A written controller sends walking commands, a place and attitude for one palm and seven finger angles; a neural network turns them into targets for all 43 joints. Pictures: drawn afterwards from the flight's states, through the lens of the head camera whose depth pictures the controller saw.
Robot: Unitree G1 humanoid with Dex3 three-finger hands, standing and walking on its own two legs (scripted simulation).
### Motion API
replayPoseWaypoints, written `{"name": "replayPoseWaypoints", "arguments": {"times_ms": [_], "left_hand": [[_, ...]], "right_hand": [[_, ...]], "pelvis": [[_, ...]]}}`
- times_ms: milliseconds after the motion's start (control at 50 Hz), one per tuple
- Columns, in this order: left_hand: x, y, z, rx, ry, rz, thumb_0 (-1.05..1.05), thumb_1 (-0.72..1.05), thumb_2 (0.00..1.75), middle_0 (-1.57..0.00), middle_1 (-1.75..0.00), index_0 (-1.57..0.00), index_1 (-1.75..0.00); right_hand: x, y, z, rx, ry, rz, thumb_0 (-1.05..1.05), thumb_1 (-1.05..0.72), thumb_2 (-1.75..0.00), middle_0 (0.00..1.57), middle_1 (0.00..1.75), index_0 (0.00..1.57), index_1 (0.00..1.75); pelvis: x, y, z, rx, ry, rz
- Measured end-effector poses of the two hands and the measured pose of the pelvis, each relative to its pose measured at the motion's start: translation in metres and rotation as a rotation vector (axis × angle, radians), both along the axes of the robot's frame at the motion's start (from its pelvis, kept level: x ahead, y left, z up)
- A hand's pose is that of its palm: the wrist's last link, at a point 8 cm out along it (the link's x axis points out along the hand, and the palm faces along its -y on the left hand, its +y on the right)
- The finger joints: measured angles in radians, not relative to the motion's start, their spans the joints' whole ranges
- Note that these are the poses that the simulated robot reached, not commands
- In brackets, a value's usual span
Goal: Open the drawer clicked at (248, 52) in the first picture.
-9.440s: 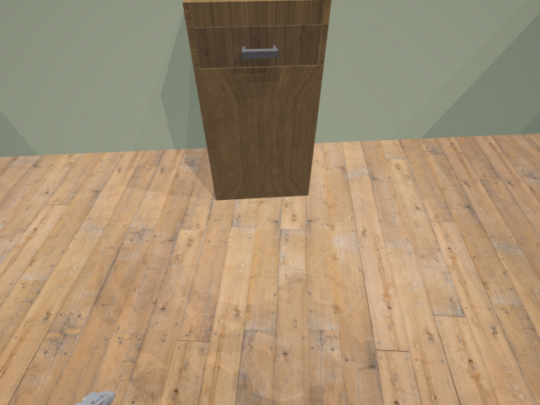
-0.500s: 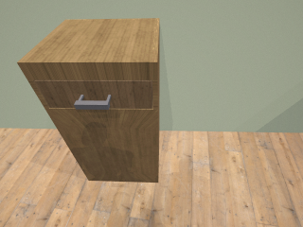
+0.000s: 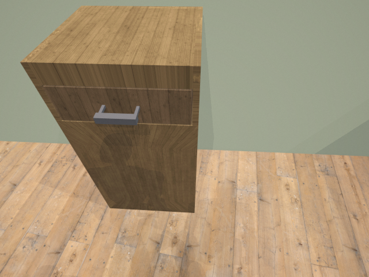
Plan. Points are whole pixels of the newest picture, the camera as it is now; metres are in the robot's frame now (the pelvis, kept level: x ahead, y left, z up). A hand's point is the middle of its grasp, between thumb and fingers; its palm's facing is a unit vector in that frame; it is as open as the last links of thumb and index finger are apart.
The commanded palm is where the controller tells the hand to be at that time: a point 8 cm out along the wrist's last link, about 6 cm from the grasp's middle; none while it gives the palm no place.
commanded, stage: raise the hand with hooked fingers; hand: left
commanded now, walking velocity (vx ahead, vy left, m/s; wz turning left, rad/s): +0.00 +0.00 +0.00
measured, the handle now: (118, 113) +0.55 +0.26 +0.02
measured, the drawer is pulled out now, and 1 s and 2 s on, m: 0.00 0.00 0.00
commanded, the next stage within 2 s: move the hooked fingers above the handle in 1.80 s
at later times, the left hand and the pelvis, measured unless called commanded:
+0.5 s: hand (84, 259) +0.16 +0.23 -0.03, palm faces +0.01 -0.09 -1.00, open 9.6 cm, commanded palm +0.16 +0.22 +0.04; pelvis +0.00 -0.03 -0.03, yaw +2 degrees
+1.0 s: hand (81, 193) +0.26 +0.24 +0.06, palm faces +0.13 -0.08 -0.99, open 12.5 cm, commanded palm +0.23 +0.24 +0.12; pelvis +0.01 +0.00 -0.01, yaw +2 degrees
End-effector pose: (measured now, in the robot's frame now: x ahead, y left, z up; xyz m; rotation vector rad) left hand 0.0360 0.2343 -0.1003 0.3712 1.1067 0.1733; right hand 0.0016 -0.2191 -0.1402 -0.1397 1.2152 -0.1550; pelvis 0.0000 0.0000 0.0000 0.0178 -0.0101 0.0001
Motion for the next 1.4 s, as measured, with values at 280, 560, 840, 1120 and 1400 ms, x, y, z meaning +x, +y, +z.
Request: {"name": "replayPoseWaypoints", "arguments": {"times_ms": [280,560,840,1120,1400], "left_hand": [[0.136,-0.045,0.13,0.711,-0.717,-0.654,0.01,0.67,0.79,-0.22,-0.46,-0.22,-0.46],[0.132,-0.003,0.149,1.079,-0.696,-0.682,0.01,0.31,0.65,-0.27,-0.67,-0.27,-0.67],[0.181,-0.01,0.18,0.968,-0.633,-0.799,0.0,0.0,0.51,-0.29,-0.88,-0.29,-0.88],[0.216,0.013,0.236,1.064,-0.754,-0.744,0.0,-0.32,0.37,-0.31,-1.09,-0.31,-1.09],[0.238,0.033,0.281,1.054,-0.708,-0.799,0.0,-0.48,0.3,-0.32,-1.19,-0.32,-1.19]], "right_hand": [[0.228,-0.035,0.091,-0.067,-0.666,0.225,0.01,-0.91,-0.9,0.2,0.3,0.2,0.3],[0.262,0.024,0.043,0.051,-0.524,0.414,0.01,-0.9,-0.9,0.2,0.3,0.2,0.3],[0.165,-0.015,0.016,0.029,-0.24,0.2,0.01,-0.9,-0.9,0.21,0.3,0.21,0.3],[0.213,-0.002,0.047,0.003,-0.396,0.202,0.01,-0.91,-0.9,0.2,0.3,0.2,0.3],[0.217,0.043,0.058,0.076,-0.393,0.288,0.01,-0.9,-0.9,0.2,0.3,0.21,0.3]], "pelvis": [[-0.003,-0.01,-0.016,0.024,0.115,-0.042],[0.002,-0.026,-0.035,-0.005,0.146,0.042],[0.011,-0.014,-0.011,0.0,0.103,-0.002],[0.006,0.001,-0.003,-0.013,0.048,0.031],[0.002,0.009,0.006,-0.023,0.002,0.048]]}}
